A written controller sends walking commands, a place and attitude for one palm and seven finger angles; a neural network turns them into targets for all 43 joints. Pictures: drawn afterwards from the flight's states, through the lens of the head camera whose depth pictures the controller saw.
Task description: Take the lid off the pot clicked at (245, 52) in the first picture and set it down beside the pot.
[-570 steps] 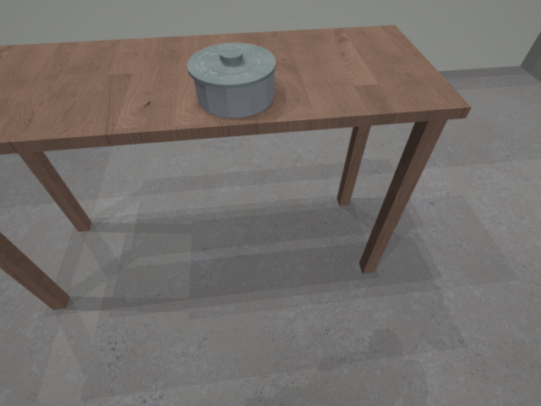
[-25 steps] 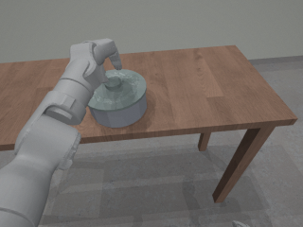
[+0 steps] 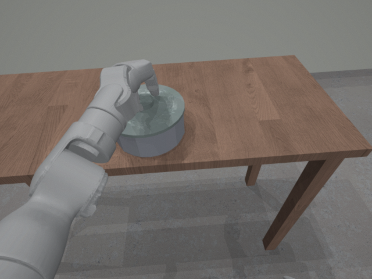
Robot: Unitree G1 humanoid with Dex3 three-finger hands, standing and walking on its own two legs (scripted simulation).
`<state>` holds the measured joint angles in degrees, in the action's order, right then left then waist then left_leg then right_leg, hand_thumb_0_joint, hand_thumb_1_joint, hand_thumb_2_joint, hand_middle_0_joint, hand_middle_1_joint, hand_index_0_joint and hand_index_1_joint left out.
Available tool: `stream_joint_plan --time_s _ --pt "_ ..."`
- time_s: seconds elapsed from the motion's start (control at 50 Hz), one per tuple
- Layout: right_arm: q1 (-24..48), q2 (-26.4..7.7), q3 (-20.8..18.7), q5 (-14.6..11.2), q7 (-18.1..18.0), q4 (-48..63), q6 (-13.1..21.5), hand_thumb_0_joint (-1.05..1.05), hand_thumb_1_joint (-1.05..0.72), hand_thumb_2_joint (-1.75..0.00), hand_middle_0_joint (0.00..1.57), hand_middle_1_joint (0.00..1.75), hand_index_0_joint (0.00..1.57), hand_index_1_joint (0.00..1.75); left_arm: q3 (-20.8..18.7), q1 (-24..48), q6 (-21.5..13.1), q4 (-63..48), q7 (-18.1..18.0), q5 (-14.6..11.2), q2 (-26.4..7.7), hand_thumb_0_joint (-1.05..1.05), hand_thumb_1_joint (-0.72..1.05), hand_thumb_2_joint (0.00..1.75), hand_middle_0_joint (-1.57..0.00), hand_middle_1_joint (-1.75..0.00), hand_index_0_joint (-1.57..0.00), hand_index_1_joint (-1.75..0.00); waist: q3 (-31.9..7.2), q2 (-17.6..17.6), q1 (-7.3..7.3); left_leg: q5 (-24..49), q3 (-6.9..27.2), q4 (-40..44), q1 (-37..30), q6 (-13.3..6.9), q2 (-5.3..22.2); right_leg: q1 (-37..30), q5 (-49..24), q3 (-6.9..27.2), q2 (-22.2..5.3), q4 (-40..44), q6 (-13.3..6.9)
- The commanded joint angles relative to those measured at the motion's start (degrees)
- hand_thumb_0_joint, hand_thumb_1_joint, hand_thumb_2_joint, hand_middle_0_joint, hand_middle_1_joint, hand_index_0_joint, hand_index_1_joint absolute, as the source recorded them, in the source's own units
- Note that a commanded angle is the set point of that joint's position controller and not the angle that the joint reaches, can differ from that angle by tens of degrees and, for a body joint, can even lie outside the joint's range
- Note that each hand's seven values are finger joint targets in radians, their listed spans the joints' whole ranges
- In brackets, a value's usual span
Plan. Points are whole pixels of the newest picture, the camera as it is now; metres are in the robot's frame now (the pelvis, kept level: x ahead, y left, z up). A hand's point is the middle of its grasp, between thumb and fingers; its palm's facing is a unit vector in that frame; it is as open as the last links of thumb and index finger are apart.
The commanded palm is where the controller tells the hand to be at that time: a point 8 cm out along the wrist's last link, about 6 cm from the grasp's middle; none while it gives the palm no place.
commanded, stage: lower the open fingers around the knob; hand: left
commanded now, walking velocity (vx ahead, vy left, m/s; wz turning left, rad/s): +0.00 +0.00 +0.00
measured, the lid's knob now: (143, 101) +0.48 +0.10 +0.15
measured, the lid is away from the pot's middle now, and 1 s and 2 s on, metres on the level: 0.00 0.00 0.00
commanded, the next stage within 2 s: close the fingers and squeeze the knob in 0.60 s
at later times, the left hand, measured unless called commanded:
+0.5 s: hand (137, 97) +0.45 +0.11 +0.18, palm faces -0.37 -0.10 -0.92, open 10.0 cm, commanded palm +0.44 +0.11 +0.24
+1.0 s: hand (138, 98) +0.46 +0.11 +0.18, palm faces -0.38 -0.10 -0.92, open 9.8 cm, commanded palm +0.45 +0.11 +0.24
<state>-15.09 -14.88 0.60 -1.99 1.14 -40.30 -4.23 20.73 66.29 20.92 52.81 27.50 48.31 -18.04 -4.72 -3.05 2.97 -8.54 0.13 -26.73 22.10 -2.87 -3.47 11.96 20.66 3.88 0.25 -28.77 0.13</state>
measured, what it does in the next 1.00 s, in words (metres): stands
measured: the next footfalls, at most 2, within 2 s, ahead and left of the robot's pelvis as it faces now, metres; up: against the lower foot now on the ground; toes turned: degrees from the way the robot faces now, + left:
none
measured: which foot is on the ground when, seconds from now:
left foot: down 0.00-1.00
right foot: down 0.00-1.00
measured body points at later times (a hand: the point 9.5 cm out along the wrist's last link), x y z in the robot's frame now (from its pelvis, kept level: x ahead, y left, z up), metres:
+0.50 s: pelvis +0.00 +0.00 +0.00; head +0.00 -0.02 +0.45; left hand +0.47 +0.11 +0.24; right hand +0.06 -0.27 -0.13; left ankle +0.05 +0.09 -0.73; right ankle -0.07 -0.13 -0.73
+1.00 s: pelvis +0.00 +0.00 +0.00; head +0.00 -0.02 +0.45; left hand +0.47 +0.11 +0.23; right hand +0.08 -0.26 -0.13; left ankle +0.05 +0.09 -0.73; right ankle -0.07 -0.13 -0.73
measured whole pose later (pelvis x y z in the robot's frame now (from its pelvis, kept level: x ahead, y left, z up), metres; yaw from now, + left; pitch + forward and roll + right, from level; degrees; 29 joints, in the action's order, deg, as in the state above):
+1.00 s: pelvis +0.00 +0.00 +0.00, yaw +0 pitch +5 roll +0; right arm -16.0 -15.0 0.3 -1.7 0.4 -40.5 -4.4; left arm 19.9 68.7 19.8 58.2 27.4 49.4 -18.3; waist -5.2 -2.6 4.2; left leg -8.7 0.0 -27.2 23.2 -2.8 -3.0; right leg 13.1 20.5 4.1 0.7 -28.9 0.0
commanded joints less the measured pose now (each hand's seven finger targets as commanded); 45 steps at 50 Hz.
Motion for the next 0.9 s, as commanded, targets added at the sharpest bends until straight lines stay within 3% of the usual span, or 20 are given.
stream_joint_plan --time_s 0.0,0.02,0.08,0.14,0.2,0.22,0.3,0.36,0.4,0.42,0.46,0.5,0.56,0.6,0.68,0.7,0.76,0.78,0.82,0.88 --pt "2.9 -7.7 -2.3 0.2 -0.8 6.7 2.0 0.00 -0.90 -0.90 0.20 0.30 0.20 0.30 -4.7 31.0 -0.6 -8.3 -1.3 1.0 -11.5 0.00 -0.37 1.64 -0.86 -0.08 -0.86 -0.08 -17.3 6.9 0.54 10.2 -1.2 0.3 -20.9 -2.3 -0.8 7.4 -21.1 -4.5 3.7 4.6 -2.3" --pt "3.0 -7.2 -2.3 0.1 -0.9 6.6 2.1 0.00 -0.90 -0.90 0.20 0.30 0.20 0.30 -2.7 30.0 -0.5 -6.2 -1.2 0.6 -8.3 0.00 -0.37 1.64 -0.86 -0.08 -0.86 -0.08 -15.6 7.3 0.86 9.6 -1.3 0.0 -20.5 -2.5 -1.0 8.5 -20.5 -4.6 4.0 4.7 -2.3" --pt "1.3 -8.4 -2.5 0.4 -1.3 5.3 1.6 0.00 -0.90 -0.90 0.20 0.30 0.20 0.30 -6.1 29.3 -0.3 -2.4 -1.3 0.8 -13.1 0.00 -0.37 1.64 -0.86 -0.08 -0.86 -0.08 -14.3 8.6 0.59 6.4 -1.2 0.8 -18.3 -2.4 -0.7 8.2 -18.2 -4.4 3.7 5.4 -2.2" --pt "1.4 -8.0 -2.2 0.1 -1.6 5.1 1.6 0.00 -0.90 -0.90 0.20 0.30 0.20 0.30 -3.6 30.2 -0.4 0.5 -1.2 1.3 -10.2 0.00 -0.37 1.64 -0.86 -0.08 -0.86 -0.08 -12.7 9.0 1.52 4.8 -1.6 1.0 -17.2 -2.5 -0.8 9.4 -16.8 -4.3 3.8 5.6 -2.1" --pt "0.8 -8.1 -2.6 0.4 -1.4 5.8 2.1 0.00 -0.90 -0.90 0.20 0.30 0.20 0.30 -4.4 33.4 -1.6 -3.7 -1.3 1.7 -11.9 0.00 -0.37 1.64 -0.86 -0.08 -0.86 -0.08 -17.9 6.6 1.37 6.2 -1.4 0.4 -19.8 -2.5 -0.8 8.3 -17.9 -4.0 3.8 5.0 -2.2" --pt "1.0 -7.8 -2.6 0.3 -1.5 5.7 2.2 0.00 -0.90 -0.90 0.20 0.30 0.20 0.30 -3.2 31.8 -1.6 -1.9 -1.1 1.7 -9.9 0.00 -0.37 1.64 -0.86 -0.08 -0.86 -0.08 -16.8 7.1 1.53 6.9 -1.6 -0.1 -19.4 -2.7 -1.0 8.7 -18.8 -4.0 3.8 4.9 -2.2" --pt "0.5 -8.1 -2.8 0.4 -1.3 6.1 2.2 0.00 -0.90 -0.90 0.20 0.30 0.20 0.30 -5.0 30.8 -2.0 -3.4 -0.9 1.2 -12.2 0.00 -0.37 1.64 -0.86 -0.08 -0.86 -0.08 -17.4 8.0 1.18 8.4 -1.9 -0.2 -19.2 -2.9 -1.0 7.3 -21.1 -3.9 3.8 5.0 -2.1" --pt "0.5 -8.2 -2.7 0.1 -1.3 5.6 2.0 0.00 -0.90 -0.90 0.20 0.30 0.20 0.30 -4.1 29.4 -1.2 -0.8 -0.7 0.8 -10.8 0.00 -0.37 1.64 -0.86 -0.08 -0.86 -0.08 -13.3 8.2 1.40 6.0 -2.1 0.5 -17.7 -2.8 -1.0 9.2 -18.6 -4.2 4.0 5.5 -2.0" --pt "0.8 -8.3 -2.8 0.2 -1.2 6.2 2.1 0.00 -0.90 -0.90 0.20 0.30 0.20 0.30 -5.8 32.3 -1.9 -5.8 -1.0 1.2 -13.8 0.00 -0.37 1.64 -0.86 -0.08 -0.86 -0.08 -17.3 6.3 1.01 8.1 -2.1 0.0 -19.5 -2.9 -1.0 7.2 -21.1 -3.7 3.7 5.1 -2.1" --pt "0.9 -7.8 -2.7 0.3 -1.2 6.3 2.4 0.00 -0.90 -0.90 0.20 0.30 0.20 0.30 -4.4 31.3 -2.1 -5.2 -1.0 1.5 -11.7 0.00 -0.37 1.64 -0.86 -0.08 -0.86 -0.08 -17.7 6.2 1.08 9.6 -2.0 -0.6 -20.3 -3.0 -1.1 7.6 -21.9 -3.8 3.8 4.6 -2.2" --pt "1.5 -7.7 -2.8 0.0 -0.9 6.6 2.1 0.00 -0.90 -0.90 0.20 0.30 0.20 0.30 -2.9 28.5 -1.7 -5.0 -0.7 1.1 -9.1 0.00 -0.37 1.64 -0.86 -0.08 -0.86 -0.08 -15.7 6.1 1.12 8.8 -1.8 -0.3 -19.9 -2.7 -0.8 9.0 -19.8 -4.3 4.0 4.7 -2.2" --pt "1.2 -8.2 -2.8 0.2 -0.9 6.6 1.9 0.00 -0.90 -0.90 0.20 0.30 0.20 0.30 -5.9 28.6 -1.7 -6.1 -0.9 1.1 -13.1 0.00 -0.37 1.64 -0.86 -0.08 -0.86 -0.08 -16.8 7.5 0.63 9.4 -1.9 -0.3 -19.7 -3.0 -0.8 7.4 -21.3 -4.0 4.0 4.9 -2.2" --pt "1.8 -7.8 -2.5 -0.3 -1.1 5.8 1.8 0.00 -0.90 -0.90 0.20 0.30 0.20 0.30 -2.5 30.8 -0.8 -3.5 -0.8 0.7 -8.6 0.00 -0.37 1.64 -0.86 -0.08 -0.86 -0.08 -13.4 7.4 1.65 6.5 -1.8 0.5 -19.0 -2.7 -0.8 10.0 -18.2 -4.4 4.1 5.2 -2.2" --pt "1.5 -7.9 -2.6 0.2 -1.0 6.0 2.1 0.00 -0.90 -0.90 0.20 0.30 0.20 0.30 -3.8 32.1 -1.1 -5.3 -1.2 1.1 -10.5 0.00 -0.37 1.64 -0.86 -0.08 -0.86 -0.08 -16.3 5.3 1.20 7.2 -1.3 0.3 -20.6 -2.6 -0.8 9.6 -18.0 -4.3 4.1 5.0 -2.4" --pt "0.9 -8.2 -2.8 0.4 -1.1 5.6 2.0 0.00 -0.90 -0.90 0.20 0.30 0.20 0.30 -4.5 31.3 -1.1 -4.1 -1.3 1.0 -10.5 0.00 -0.37 1.64 -0.86 -0.08 -0.86 -0.08 -17.3 6.9 1.09 8.7 -1.5 -0.1 -20.5 -2.6 -0.6 8.7 -20.0 -4.3 3.9 4.7 -2.5" --pt "1.5 -7.6 -2.5 0.3 -1.0 6.1 2.1 0.00 -0.90 -0.90 0.20 0.30 0.20 0.30 -3.4 31.8 -1.3 -4.7 -1.2 1.3 -9.6 0.00 -0.11 0.99 -0.50 -0.69 -0.50 -0.69 -18.0 6.7 1.23 9.0 -1.4 -0.2 -20.8 -2.6 -0.8 8.6 -20.2 -4.3 3.9 4.5 -2.4" --pt "1.3 -7.9 -2.4 0.3 -1.3 5.4 1.6 0.00 -0.90 -0.90 0.20 0.30 0.20 0.30 -4.2 30.8 -0.6 -1.4 -1.1 1.3 -10.4 0.00 -0.08 0.99 -0.50 -0.75 -0.50 -0.75 -14.9 9.2 1.62 7.5 -1.9 0.0 -18.7 -2.7 -0.8 9.2 -19.8 -4.2 3.8 5.0 -2.1" --pt "0.7 -8.4 -2.6 0.6 -1.4 5.1 1.4 0.00 -0.90 -0.90 0.20 0.30 0.20 0.30 -5.4 31.4 -0.7 -1.4 -1.3 1.3 -12.0 0.00 -0.08 0.99 -0.50 -0.77 -0.50 -0.77 -15.8 9.2 1.37 7.8 -1.8 -0.1 -18.6 -2.7 -0.7 8.5 -20.4 -4.1 3.7 5.0 -2.2" --pt "1.2 -7.6 -2.4 0.4 -1.5 5.4 1.7 0.00 -0.90 -0.90 0.20 0.30 0.20 0.30 -3.2 32.0 -0.8 -0.7 -1.3 1.5 -8.9 0.00 -0.06 0.99 -0.50 -0.80 -0.50 -0.80 -15.0 8.2 1.84 7.7 -1.8 -0.3 -18.9 -2.8 -1.0 9.6 -19.9 -4.2 3.9 4.8 -2.2" --pt "0.5 -8.2 -2.6 0.6 -1.5 5.4 1.4 0.00 -0.90 -0.90 0.20 0.30 0.20 0.30 -5.2 31.8 -1.1 -1.9 -1.5 1.7 -11.9 0.00 -0.03 0.99 -0.51 -0.84 -0.51 -0.84 -17.1 7.6 1.27 8.7 -1.6 -0.5 -19.3 -2.6 -0.7 8.4 -20.8 -4.0 3.7 4.6 -2.4"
